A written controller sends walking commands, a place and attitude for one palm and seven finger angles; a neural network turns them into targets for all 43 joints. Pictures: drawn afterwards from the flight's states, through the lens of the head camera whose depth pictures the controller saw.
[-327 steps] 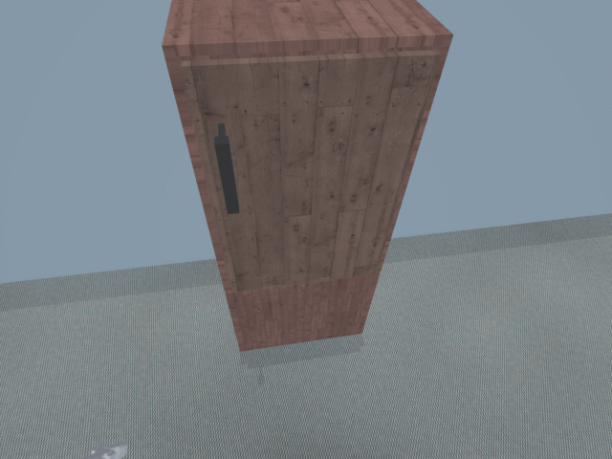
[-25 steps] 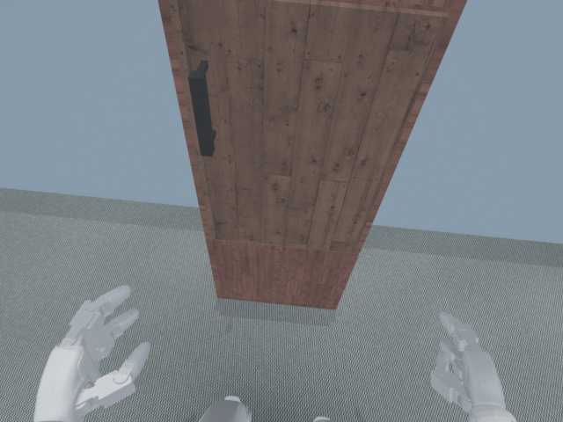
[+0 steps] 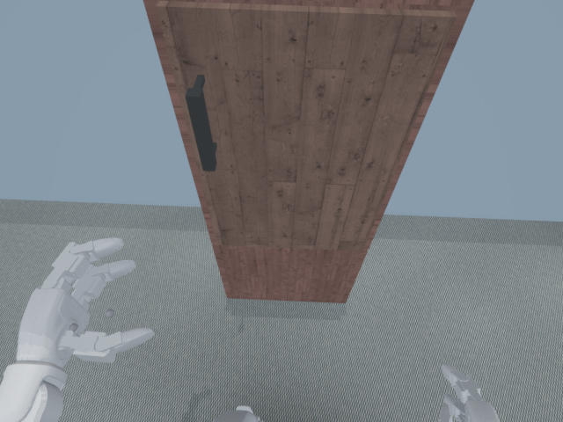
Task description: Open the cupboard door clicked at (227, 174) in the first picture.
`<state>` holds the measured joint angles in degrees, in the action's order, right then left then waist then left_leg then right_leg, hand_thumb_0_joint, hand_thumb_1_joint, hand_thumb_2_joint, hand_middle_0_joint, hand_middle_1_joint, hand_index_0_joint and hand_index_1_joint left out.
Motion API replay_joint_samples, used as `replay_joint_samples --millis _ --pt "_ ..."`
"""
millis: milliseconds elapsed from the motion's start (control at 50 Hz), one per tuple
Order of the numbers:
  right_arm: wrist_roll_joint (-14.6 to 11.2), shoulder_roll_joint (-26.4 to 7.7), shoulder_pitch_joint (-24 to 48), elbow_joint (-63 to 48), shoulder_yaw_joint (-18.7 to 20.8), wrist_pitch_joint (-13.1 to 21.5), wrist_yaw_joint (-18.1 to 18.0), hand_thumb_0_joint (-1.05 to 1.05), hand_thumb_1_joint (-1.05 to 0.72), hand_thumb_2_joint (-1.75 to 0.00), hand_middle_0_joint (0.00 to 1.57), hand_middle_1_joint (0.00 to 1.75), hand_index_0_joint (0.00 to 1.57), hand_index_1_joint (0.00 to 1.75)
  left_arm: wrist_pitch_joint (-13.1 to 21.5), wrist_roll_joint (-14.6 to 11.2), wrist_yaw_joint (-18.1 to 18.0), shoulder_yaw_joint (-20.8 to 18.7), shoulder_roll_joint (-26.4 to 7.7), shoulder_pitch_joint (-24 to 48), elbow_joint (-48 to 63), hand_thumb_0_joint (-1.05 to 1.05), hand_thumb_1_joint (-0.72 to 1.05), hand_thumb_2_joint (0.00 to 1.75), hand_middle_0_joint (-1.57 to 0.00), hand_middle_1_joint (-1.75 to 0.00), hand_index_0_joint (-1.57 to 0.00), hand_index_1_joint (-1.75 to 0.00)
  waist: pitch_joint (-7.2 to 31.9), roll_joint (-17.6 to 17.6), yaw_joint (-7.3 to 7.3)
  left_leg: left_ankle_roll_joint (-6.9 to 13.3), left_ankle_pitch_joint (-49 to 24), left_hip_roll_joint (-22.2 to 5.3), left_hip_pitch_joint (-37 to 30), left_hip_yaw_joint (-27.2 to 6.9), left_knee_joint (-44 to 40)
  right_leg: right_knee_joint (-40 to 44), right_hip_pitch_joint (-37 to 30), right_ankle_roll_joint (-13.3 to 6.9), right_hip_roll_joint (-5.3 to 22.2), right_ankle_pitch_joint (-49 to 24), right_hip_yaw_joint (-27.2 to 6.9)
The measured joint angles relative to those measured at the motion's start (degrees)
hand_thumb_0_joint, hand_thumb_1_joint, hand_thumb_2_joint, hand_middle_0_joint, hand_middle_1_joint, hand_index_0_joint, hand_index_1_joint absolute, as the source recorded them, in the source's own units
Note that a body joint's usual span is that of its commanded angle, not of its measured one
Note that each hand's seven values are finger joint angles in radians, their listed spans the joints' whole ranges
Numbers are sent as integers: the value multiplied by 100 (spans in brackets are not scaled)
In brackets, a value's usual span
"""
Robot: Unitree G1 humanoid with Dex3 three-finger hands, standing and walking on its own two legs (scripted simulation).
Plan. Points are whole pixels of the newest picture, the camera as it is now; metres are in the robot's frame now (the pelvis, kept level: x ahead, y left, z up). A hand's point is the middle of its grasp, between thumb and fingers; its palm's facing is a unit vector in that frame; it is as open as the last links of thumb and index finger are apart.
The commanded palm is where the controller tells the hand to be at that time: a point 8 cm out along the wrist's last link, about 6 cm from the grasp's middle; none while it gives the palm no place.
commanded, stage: raise the hand with hooked fingers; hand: left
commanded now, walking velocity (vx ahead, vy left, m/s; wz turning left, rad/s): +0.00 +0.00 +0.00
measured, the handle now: (205, 125) +0.54 +0.16 +0.11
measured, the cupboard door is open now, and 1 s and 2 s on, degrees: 0 0 0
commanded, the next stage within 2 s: move the hooked fingers beside the handle in 1.10 s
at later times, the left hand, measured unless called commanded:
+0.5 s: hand (40, 266) +0.27 +0.30 +0.12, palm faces +0.06 -1.00 -0.04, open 13.9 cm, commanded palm +0.24 +0.35 +0.13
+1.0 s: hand (49, 245) +0.28 +0.29 +0.14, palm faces +0.07 -1.00 -0.04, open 14.0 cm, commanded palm +0.25 +0.33 +0.13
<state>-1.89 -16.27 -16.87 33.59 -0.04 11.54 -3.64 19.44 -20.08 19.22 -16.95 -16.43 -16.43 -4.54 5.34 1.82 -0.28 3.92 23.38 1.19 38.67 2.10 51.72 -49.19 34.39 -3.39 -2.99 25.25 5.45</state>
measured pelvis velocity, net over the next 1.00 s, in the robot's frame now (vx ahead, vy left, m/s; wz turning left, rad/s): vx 0.00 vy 0.01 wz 0.02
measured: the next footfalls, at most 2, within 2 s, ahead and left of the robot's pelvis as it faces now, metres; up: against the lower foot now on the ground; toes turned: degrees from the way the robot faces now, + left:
none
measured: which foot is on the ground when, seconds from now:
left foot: down 0.00-1.00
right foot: down 0.00-1.00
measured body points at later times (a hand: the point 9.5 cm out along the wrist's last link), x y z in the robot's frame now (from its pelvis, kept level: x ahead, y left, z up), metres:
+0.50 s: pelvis -0.01 +0.03 +0.02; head +0.00 +0.04 +0.47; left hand +0.26 +0.35 +0.12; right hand +0.17 -0.20 -0.04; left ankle +0.02 +0.07 -0.69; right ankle -0.01 -0.08 -0.69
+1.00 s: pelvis +0.00 +0.01 +0.03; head +0.01 +0.01 +0.48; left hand +0.27 +0.34 +0.14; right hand +0.15 -0.24 -0.05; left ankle +0.02 +0.07 -0.69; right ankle -0.01 -0.08 -0.69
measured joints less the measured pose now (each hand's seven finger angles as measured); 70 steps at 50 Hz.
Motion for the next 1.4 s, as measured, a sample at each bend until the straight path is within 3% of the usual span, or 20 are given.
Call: replay_joint_samples --millis 100,240,400,580,740,940,1260,1400 --pt "-31 -3 147 -37 -35 62 -83 1 -91 -90 20 30 20 30 -271 57 77 130 -126 183 -49 0 -18 44 -28 -100 -28 -100 -22 -25 8 69 -54 38 -164 12 -118 161 -187 71 31 -84 -18" --pt "-45 134 262 -148 -218 64 -93 1 -91 -90 20 30 20 30 -455 -7 -33 -153 -352 760 -195 0 -35 37 -29 -110 -29 -110 -27 -31 68 130 -179 99 -541 -9 -391 492 -604 144 75 -232 -11" --pt "-99 167 282 -172 -396 -31 -154 1 -91 -90 20 30 21 30 -1212 65 357 -225 -601 1452 -883 -1 -46 32 -30 -118 -30 -118 -108 15 147 189 -385 171 -864 -6 -747 847 -933 214 134 -439 -23" --pt "-82 111 134 -17 -417 -27 -179 1 -90 -90 20 30 21 30 -1157 93 428 -541 -817 1985 -1116 -1 -50 30 -30 -120 -30 -120 -258 -43 152 173 -561 210 -1217 3 -1111 1172 -1265 222 159 -604 -52" --pt "-146 -5 15 3 -348 -64 -200 1 -90 -90 20 30 21 30 -1557 32 795 -620 -1062 2341 -1727 -1 -50 30 -30 -120 -30 -120 -243 -14 76 170 -658 206 -1299 3 -1305 1337 -1327 197 146 -685 -63" --pt "-61 -12 12 -30 -277 -28 -116 1 -91 -90 20 30 21 30 -1212 118 554 -644 -760 2000 -1315 -1 -50 30 -30 -120 -30 -120 -306 -68 74 81 -617 133 -1329 -21 -1299 1346 -1355 103 68 -649 -51" --pt "-131 18 200 -10 -304 -101 -156 1 -91 -90 20 30 21 30 -1298 -37 746 -638 -785 2160 -1677 -1 -50 30 -30 -120 -30 -120 -194 28 130 -77 -567 45 -1276 -85 -1222 1214 -1275 -59 -22 -551 6" --pt "-168 -3 271 87 -334 -190 -226 1 -91 -90 20 30 21 30 -1190 90 696 -752 -974 2816 -2433 -1 -50 30 -30 -120 -30 -120 -280 -44 81 -160 -541 -20 -1097 -164 -1055 1093 -1128 -138 -85 -522 89"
